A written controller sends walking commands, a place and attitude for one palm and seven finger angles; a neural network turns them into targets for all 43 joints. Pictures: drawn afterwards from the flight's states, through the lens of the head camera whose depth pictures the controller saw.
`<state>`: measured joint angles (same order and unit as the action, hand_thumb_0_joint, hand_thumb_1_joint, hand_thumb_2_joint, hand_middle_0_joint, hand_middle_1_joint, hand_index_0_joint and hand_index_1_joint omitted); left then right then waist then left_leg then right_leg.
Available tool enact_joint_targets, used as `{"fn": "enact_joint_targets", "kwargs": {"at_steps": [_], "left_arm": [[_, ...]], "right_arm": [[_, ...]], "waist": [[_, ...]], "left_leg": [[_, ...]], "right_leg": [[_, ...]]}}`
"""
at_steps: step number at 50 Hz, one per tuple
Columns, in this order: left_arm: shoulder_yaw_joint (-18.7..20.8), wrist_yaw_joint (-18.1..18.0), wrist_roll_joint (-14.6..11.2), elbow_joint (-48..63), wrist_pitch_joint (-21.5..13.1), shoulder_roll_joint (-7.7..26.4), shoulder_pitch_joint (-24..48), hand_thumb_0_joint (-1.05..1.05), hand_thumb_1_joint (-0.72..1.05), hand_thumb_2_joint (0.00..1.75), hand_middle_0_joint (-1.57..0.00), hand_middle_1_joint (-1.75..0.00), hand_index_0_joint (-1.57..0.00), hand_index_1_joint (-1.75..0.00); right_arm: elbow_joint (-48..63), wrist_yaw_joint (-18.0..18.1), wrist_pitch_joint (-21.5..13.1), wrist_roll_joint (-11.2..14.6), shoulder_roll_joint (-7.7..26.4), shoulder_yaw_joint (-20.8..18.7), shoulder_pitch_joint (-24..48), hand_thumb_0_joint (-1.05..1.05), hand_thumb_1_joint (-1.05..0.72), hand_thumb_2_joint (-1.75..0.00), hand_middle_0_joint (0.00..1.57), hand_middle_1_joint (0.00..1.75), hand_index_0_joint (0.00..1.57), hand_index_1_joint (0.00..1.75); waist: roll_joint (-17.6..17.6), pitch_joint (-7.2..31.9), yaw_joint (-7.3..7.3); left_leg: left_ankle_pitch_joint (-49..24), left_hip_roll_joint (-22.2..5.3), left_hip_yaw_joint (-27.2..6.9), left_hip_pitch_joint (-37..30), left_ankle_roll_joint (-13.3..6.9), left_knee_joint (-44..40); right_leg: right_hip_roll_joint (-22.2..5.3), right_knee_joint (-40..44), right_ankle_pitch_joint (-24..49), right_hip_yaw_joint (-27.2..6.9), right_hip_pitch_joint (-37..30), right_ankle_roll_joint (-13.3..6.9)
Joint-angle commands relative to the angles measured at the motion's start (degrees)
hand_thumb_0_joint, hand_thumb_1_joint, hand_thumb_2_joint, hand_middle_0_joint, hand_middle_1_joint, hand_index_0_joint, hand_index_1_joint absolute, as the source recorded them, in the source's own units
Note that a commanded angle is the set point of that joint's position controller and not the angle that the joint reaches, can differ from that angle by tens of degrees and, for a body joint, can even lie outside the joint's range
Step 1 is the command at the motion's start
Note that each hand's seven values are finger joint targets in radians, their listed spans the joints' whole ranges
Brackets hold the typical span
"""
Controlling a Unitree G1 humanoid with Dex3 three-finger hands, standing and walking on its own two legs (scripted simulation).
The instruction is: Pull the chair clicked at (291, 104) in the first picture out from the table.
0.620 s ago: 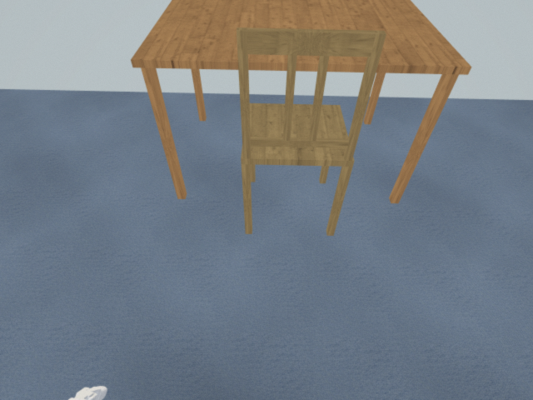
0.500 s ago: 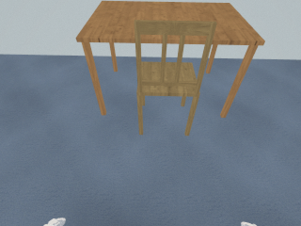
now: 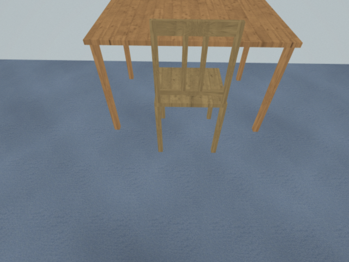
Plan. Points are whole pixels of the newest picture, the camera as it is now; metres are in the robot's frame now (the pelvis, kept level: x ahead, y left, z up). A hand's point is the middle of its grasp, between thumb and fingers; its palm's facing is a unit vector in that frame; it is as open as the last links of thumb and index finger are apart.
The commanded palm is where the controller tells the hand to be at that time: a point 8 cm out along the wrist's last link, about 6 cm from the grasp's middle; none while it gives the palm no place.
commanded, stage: stand and wait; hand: left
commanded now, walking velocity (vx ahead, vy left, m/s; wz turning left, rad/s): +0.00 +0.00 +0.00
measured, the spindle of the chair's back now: (184, 65) +1.00 +0.01 -0.07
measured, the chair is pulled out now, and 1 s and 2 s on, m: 0.00 0.00 0.00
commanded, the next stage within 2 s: look at it before walking up in 0.20 s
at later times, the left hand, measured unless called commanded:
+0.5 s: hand out of the picture +0.08 +0.24 -0.15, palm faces -0.03 -0.94 -0.33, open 7.4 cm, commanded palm none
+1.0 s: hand out of the picture +0.08 +0.25 -0.15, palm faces -0.03 -0.94 -0.33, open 7.4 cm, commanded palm none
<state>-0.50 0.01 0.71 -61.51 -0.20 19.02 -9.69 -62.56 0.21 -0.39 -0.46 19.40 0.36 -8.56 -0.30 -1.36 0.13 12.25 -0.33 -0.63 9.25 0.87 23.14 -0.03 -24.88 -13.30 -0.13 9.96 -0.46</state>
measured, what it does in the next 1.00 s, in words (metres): stands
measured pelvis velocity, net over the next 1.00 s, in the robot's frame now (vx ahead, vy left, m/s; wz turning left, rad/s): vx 0.01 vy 0.00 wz -0.02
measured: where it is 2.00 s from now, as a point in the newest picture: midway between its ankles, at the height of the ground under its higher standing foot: outside the picture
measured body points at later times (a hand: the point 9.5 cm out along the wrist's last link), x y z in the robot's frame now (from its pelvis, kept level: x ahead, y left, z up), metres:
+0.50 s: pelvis +0.00 +0.00 +0.00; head +0.00 -0.01 +0.45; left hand +0.08 +0.29 -0.13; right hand +0.07 -0.29 -0.14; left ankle +0.00 +0.13 -0.74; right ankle +0.00 -0.11 -0.74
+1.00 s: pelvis +0.01 +0.00 +0.00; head +0.01 +0.00 +0.45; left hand +0.08 +0.29 -0.13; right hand +0.08 -0.29 -0.13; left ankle +0.00 +0.13 -0.74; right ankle +0.00 -0.11 -0.74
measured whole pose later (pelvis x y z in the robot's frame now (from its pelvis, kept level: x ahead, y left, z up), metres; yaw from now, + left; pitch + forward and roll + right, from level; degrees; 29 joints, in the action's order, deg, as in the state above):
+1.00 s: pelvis +0.01 +0.00 +0.00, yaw -1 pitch -2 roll +0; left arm -0.1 -0.1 0.7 -62.3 -0.6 19.0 -9.1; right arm -63.7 0.4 -1.0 -0.4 18.5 0.6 -7.1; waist 0.2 -1.0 -0.5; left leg 11.8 -0.8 0.2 7.3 0.9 20.7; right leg 0.4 -22.0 -12.3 -0.9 8.2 -0.4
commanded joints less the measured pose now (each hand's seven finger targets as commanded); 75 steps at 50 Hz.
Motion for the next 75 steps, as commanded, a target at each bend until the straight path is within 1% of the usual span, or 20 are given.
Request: {"fn": "enact_joint_targets", "kwargs": {"at_steps": [1,17,33,48,52,53,57,59,61,62,63,65,66,67,68,69,70,71,73,75], "left_arm": [[2.53,-0.6,-0.15,3.68,-1.36,12.24,3.27,0.0,0.9,0.9,-0.2,-0.3,-0.2,-0.3],[2.57,-0.63,-0.13,3.06,-1.4,12.0,3.4,0.0,0.9,0.9,-0.2,-0.3,-0.2,-0.3],[2.61,-0.72,-0.15,2.72,-1.62,11.74,2.8,0.0,0.9,0.9,-0.2,-0.3,-0.2,-0.3],[2.85,-0.61,-0.08,2.86,-1.45,12.17,2.85,0.0,0.9,0.9,-0.2,-0.3,-0.2,-0.3],[2.49,-0.76,-0.09,3.46,0.55,6.67,-0.75,0.0,0.9,0.9,-0.2,-0.3,-0.2,-0.3],[2.72,-0.76,-0.04,4.18,0.88,6.65,-1.09,0.0,0.9,0.9,-0.2,-0.3,-0.2,-0.3],[3.51,-0.24,0.26,6.99,1.94,6.15,-1.69,0.0,0.9,0.9,-0.2,-0.3,-0.2,-0.3],[3.77,0.07,0.29,8.19,2.15,5.18,-2.74,0.0,0.9,0.9,-0.2,-0.3,-0.2,-0.3],[4.0,0.37,0.34,9.12,2.56,3.48,-3.59,0.0,0.9,0.9,-0.2,-0.3,-0.2,-0.3],[4.24,0.48,0.37,9.68,2.74,2.61,-4.15,0.0,0.9,0.9,-0.2,-0.3,-0.2,-0.3],[4.5,0.61,0.35,10.01,2.75,2.23,-4.9,0.0,0.9,0.9,-0.2,-0.3,-0.2,-0.3],[4.8,0.86,0.45,9.64,2.43,1.44,-8.66,0.0,0.9,0.9,-0.2,-0.3,-0.2,-0.3],[5.23,0.83,0.64,8.79,1.91,2.13,-11.81,0.0,0.9,0.9,-0.2,-0.3,-0.2,-0.3],[6.32,0.06,1.33,8.85,0.91,7.64,-13.48,0.0,0.9,0.9,-0.2,-0.3,-0.2,-0.3],[6.55,-0.6,0.7,9.2,0.72,10.42,-14.82,0.0,0.9,0.9,-0.2,-0.3,-0.2,-0.3],[6.63,-1.11,0.29,9.39,0.82,9.44,-14.71,0.0,0.9,0.9,-0.2,-0.3,-0.2,-0.3],[6.71,-1.1,0.19,10.05,0.7,7.44,-12.28,0.0,0.9,0.9,-0.2,-0.3,-0.2,-0.3],[6.42,-0.87,0.12,10.82,0.55,5.73,-9.61,0.0,0.9,0.9,-0.2,-0.3,-0.2,-0.3],[6.08,-0.42,0.02,11.37,-0.54,3.99,-8.87,0.0,0.9,0.9,-0.2,-0.3,-0.2,-0.3],[6.09,-0.32,0.1,10.73,-1.34,3.46,-11.18,0.0,0.9,0.9,-0.2,-0.3,-0.2,-0.3]], "right_arm": [[3.49,0.59,-1.4,-0.15,10.84,-2.18,3.06,0.0,-0.9,-0.9,0.2,0.3,0.2,0.3],[2.2,0.57,-1.48,-0.17,10.58,-2.06,2.44,0.0,-0.9,-0.9,0.2,0.3,0.2,0.3],[2.21,0.8,-1.78,0.01,10.79,-2.09,3.01,0.0,-0.9,-0.9,0.2,0.3,0.2,0.3],[2.18,0.99,-1.71,-0.08,11.3,-2.34,3.07,0.0,-0.9,-0.9,0.2,0.3,0.2,0.3],[2.99,1.44,-0.58,-0.1,5.07,-1.91,-0.83,0.0,-0.9,-0.9,0.2,0.3,0.2,0.3],[3.69,1.57,-0.29,-0.06,5.06,-2.24,-1.48,0.0,-0.9,-0.9,0.2,0.3,0.2,0.3],[6.67,1.8,0.41,-0.23,6.32,-3.65,-1.61,0.0,-0.9,-0.9,0.2,0.3,0.2,0.3],[8.19,1.8,0.47,-0.24,7.19,-4.35,-1.2,0.0,-0.9,-0.9,0.2,0.3,0.2,0.3],[9.26,1.74,0.19,-0.34,7.36,-4.9,-0.69,0.0,-0.9,-0.9,0.2,0.3,0.2,0.3],[9.78,1.66,0.08,-0.45,7.06,-5.13,-0.06,0.0,-0.9,-0.9,0.2,0.3,0.2,0.3],[10.47,1.66,0.02,-0.54,6.73,-5.26,0.72,0.0,-0.9,-0.9,0.2,0.3,0.2,0.3],[11.35,1.62,0.26,-0.68,6.4,-5.57,2.31,0.0,-0.9,-0.9,0.2,0.3,0.2,0.3],[11.62,1.5,0.62,-0.51,5.64,-5.55,2.55,0.0,-0.9,-0.9,0.2,0.3,0.2,0.3],[12.74,1.13,1.21,-0.07,1.39,-4.91,0.71,0.0,-0.9,-0.9,0.2,0.3,0.2,0.3],[14.72,1.03,1.41,-0.18,-0.42,-4.29,2.27,0.0,-0.9,-0.9,0.2,0.3,0.2,0.3],[14.58,1.06,1.73,-0.23,1.11,-4.66,2.05,0.0,-0.9,-0.9,0.2,0.3,0.2,0.3],[14.0,0.71,1.57,-0.38,1.59,-4.85,2.96,0.0,-0.9,-0.9,0.2,0.3,0.2,0.3],[13.48,0.42,1.14,-0.55,1.79,-5.06,2.89,0.0,-0.9,-0.9,0.2,0.3,0.2,0.3],[12.7,-0.29,0.59,-1.07,1.1,-5.22,1.46,0.0,-0.9,-0.9,0.2,0.3,0.2,0.3],[12.46,-0.59,0.43,-1.25,0.16,-5.28,0.82,0.0,-0.9,-0.9,0.2,0.3,0.2,0.3]], "waist": [[0.92,2.22,-0.03],[0.68,1.74,-0.17],[0.5,3.92,-0.29],[0.57,2.58,0.0],[0.54,2.97,0.12],[0.68,2.8,0.29],[-1.64,0.89,0.13],[-4.99,1.29,-0.25],[-10.17,0.98,-0.79],[-11.55,0.8,-1.17],[-10.92,0.81,-1.62],[-8.45,1.47,-3.61],[-4.05,1.84,-5.22],[14.85,1.62,-5.13],[20.15,1.33,-5.2],[15.66,1.77,-4.79],[14.08,-0.63,-4.4],[8.85,-2.59,-2.94],[4.3,-0.97,-1.84],[4.23,0.11,-2.04]], "left_leg": [[-4.03,-5.48,-4.61,-0.03,-2.18,-3.87],[-4.37,-5.78,-4.63,-0.05,-1.96,-4.73],[-9.7,-6.5,-4.48,-2.49,-2.03,-4.72],[-9.32,-6.83,-3.58,-3.66,-1.79,-4.69],[-9.23,-7.33,-0.16,-3.61,-0.83,-0.69],[-9.15,-7.58,0.15,-3.45,-0.76,-0.01],[-4.59,-10.41,-0.7,-1.72,-2.16,-0.05],[-3.84,-13.32,-2.25,-1.1,-3.87,-1.22],[-8.94,-18.6,-4.25,0.22,-7.69,-3.64],[-11.83,-20.24,-3.86,0.8,-9.33,-3.77],[-13.88,-20.8,-2.59,1.91,-9.64,-2.38],[-12.98,-18.87,2.29,4.37,-6.89,4.52],[-8.22,-15.29,6.01,7.49,-3.58,13.06],[11.83,-6.78,10.39,17.58,1.28,28.36],[23.14,-1.98,4.84,23.74,2.42,38.47],[20.7,-3.23,0.01,24.12,1.72,41.99],[16.36,-4.43,-1.24,26.16,1.34,43.44],[11.47,-5.29,-1.63,26.99,1.52,44.1],[5.67,-5.3,-0.68,25.4,2.09,42.39],[3.29,-4.93,-0.14,25.81,2.4,41.6]], "right_leg": [[-6.64,6.45,3.15,-7.57,0.53,-1.72],[-6.52,7.3,2.81,-7.51,0.42,-1.54],[-6.47,5.99,11.0,-6.64,-1.91,-1.34],[-6.09,6.44,12.27,-7.64,-0.65,-1.6],[-5.67,2.18,16.35,-9.02,2.16,-1.15],[-5.3,0.96,16.89,-9.31,2.95,-1.22],[-2.45,-4.93,12.41,-8.6,8.68,-0.78],[-0.52,-10.51,8.2,-6.68,10.5,-0.22],[0.81,-20.66,-7.62,-2.2,12.11,0.83],[0.06,-24.02,-13.13,-0.84,12.28,1.22],[-1.25,-23.88,-14.45,-0.98,11.09,1.09],[-1.82,-16.44,-8.85,0.34,5.68,0.78],[-2.09,-7.46,0.47,-0.35,0.82,0.55],[-12.5,4.98,10.61,-19.1,-2.53,-2.33],[-20.64,10.37,17.34,-34.26,-0.67,-7.74],[-19.46,11.97,7.1,-32.52,-1.24,-8.81],[-16.67,13.93,-5.96,-32.22,1.0,-8.31],[-14.99,14.12,-13.39,-30.82,2.4,-8.84],[-11.82,13.93,-14.94,-26.52,2.29,-9.17],[-10.45,14.19,-14.81,-25.22,0.93,-9.01]]}}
